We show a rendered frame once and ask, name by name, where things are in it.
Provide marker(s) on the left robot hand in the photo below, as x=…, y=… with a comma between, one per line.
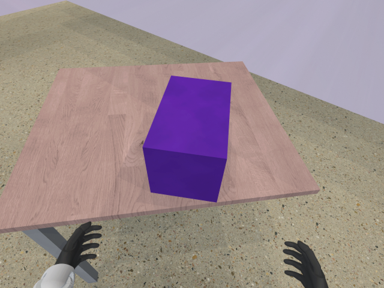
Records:
x=70, y=254

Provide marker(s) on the carton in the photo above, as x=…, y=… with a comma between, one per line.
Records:
x=185, y=150

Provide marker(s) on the left robot forearm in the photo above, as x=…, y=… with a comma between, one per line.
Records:
x=57, y=276

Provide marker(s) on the right robot hand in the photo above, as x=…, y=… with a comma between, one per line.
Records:
x=313, y=276

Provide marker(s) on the table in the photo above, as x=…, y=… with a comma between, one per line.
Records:
x=83, y=159

